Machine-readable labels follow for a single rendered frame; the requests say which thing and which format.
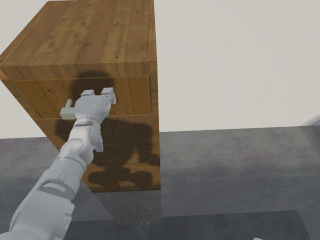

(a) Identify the left robot upper arm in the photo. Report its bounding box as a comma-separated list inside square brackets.
[0, 190, 75, 240]

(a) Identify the robot left hand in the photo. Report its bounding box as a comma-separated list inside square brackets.
[74, 87, 116, 153]

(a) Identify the cabinet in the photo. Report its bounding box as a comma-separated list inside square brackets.
[0, 0, 161, 193]

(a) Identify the handle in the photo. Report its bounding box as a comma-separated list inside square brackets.
[60, 99, 110, 120]

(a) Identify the drawer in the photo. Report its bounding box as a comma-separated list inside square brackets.
[11, 75, 152, 119]

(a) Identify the robot left forearm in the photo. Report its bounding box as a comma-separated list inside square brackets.
[9, 118, 101, 232]

